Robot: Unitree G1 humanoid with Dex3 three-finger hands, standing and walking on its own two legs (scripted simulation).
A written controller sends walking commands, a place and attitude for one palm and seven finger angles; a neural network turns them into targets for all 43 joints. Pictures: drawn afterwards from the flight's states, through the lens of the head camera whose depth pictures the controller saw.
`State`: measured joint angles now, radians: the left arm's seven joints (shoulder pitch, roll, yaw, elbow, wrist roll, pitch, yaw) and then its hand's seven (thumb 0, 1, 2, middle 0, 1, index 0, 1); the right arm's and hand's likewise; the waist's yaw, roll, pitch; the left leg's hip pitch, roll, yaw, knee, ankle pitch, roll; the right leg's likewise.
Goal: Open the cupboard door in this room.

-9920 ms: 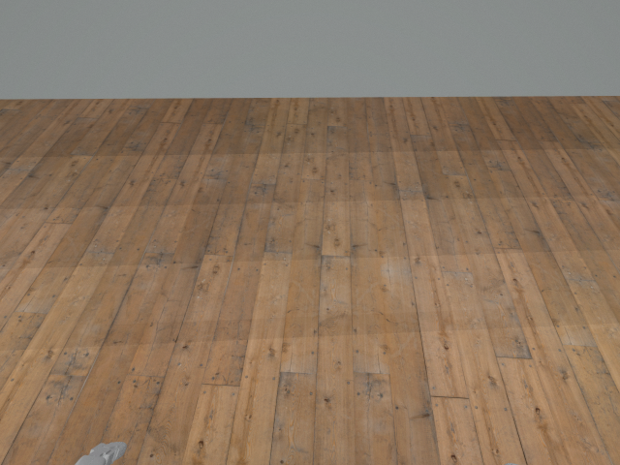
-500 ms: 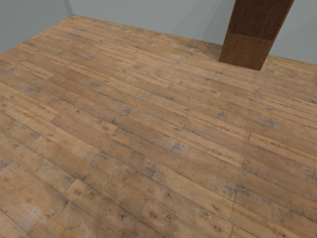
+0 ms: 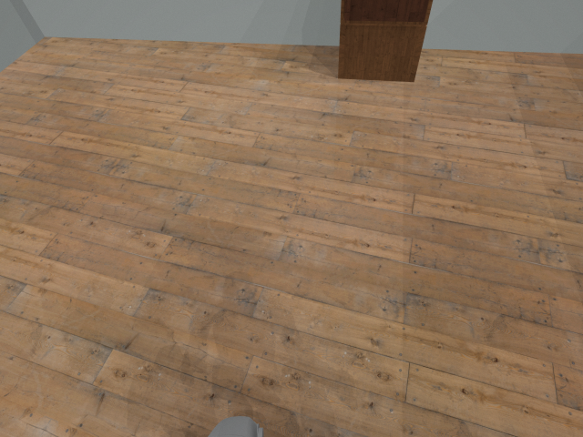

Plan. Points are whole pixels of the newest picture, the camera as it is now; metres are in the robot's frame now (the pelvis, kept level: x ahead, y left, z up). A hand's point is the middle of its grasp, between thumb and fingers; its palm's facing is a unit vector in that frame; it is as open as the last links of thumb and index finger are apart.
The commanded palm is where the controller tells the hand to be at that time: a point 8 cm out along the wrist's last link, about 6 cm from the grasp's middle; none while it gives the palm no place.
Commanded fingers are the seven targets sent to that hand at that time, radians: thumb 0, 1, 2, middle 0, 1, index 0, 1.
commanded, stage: turn or walk to find it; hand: left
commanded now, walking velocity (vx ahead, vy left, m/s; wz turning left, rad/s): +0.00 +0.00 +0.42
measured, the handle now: out of the picture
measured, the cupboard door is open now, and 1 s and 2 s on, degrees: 0 0 0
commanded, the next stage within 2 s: stand and wait in 0.50 s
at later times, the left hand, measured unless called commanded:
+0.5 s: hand out of the picture +0.02 +0.23 -0.17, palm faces +0.20 -0.96 -0.22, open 7.3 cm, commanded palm none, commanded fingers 0.00 0.90 0.90 -0.20 -0.30 -0.20 -0.30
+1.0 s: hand out of the picture -0.03 +0.15 -0.16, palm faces +0.31 -0.92 -0.23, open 7.3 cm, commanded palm none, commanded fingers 0.00 0.90 0.90 -0.20 -0.30 -0.20 -0.30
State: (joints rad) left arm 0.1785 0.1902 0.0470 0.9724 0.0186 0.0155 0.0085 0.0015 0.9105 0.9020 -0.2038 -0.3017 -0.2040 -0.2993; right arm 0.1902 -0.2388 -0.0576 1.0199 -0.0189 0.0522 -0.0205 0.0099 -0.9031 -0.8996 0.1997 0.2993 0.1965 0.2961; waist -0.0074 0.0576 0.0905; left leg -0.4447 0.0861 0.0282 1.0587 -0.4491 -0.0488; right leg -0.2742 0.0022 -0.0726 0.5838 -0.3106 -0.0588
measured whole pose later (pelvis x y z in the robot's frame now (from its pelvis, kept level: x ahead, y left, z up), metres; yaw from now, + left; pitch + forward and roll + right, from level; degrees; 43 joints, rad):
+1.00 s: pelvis -0.01 -0.04 +0.01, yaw +17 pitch -1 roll +1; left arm 0.24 0.16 0.02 1.05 0.02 0.00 0.02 0.01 0.92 0.90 -0.21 -0.30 -0.21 -0.30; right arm 0.21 -0.22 -0.05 1.06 -0.01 0.05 -0.01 0.01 -0.91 -0.90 0.20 0.30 0.19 0.30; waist 0.01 0.02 0.06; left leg -0.34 0.03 0.00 0.86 -0.44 -0.03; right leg -0.22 -0.04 -0.12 0.48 -0.24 -0.03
